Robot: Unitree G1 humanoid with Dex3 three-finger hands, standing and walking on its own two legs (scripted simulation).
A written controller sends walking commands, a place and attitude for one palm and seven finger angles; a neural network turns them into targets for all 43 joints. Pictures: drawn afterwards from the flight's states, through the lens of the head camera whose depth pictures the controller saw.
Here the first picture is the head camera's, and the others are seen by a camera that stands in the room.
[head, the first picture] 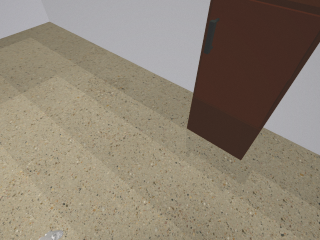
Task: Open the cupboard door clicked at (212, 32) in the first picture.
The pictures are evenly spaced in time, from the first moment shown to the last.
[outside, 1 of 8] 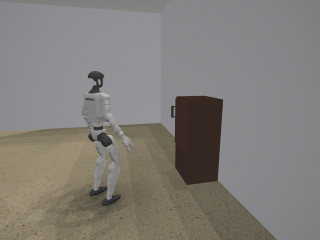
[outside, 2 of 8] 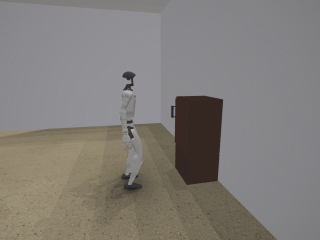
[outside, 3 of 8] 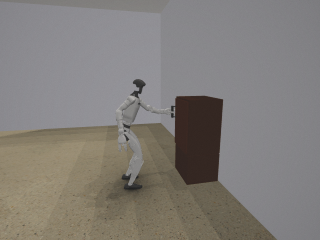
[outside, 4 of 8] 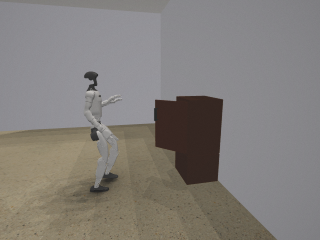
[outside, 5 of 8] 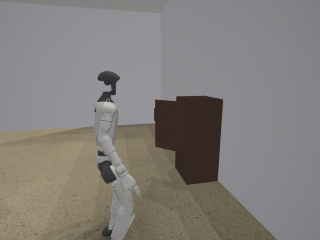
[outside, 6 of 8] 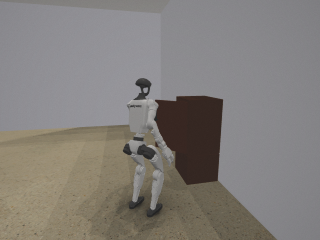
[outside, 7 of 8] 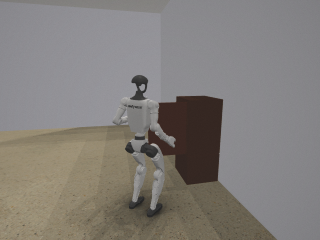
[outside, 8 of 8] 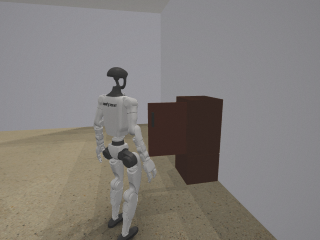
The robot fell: no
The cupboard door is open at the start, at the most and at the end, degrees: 0 90 88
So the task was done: yes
